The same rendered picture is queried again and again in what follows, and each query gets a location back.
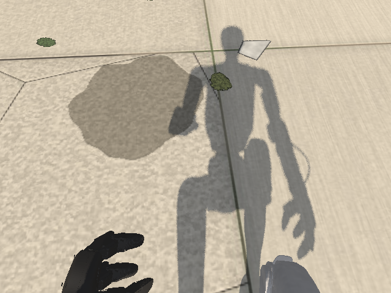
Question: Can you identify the right robot shin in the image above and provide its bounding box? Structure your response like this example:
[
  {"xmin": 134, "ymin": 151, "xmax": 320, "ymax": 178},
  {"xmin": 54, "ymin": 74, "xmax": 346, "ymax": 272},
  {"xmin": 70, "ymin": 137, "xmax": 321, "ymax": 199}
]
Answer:
[{"xmin": 272, "ymin": 255, "xmax": 293, "ymax": 264}]

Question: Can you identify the robot right thigh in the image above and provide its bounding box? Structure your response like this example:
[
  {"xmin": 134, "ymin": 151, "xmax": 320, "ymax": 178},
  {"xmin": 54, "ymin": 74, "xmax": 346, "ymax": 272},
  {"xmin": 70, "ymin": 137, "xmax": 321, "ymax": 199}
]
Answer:
[{"xmin": 259, "ymin": 260, "xmax": 320, "ymax": 293}]

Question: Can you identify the robot left hand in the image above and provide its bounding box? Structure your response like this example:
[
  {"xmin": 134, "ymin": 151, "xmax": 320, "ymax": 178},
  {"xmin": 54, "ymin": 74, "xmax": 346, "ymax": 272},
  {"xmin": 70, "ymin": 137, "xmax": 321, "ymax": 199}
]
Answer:
[{"xmin": 61, "ymin": 231, "xmax": 153, "ymax": 293}]

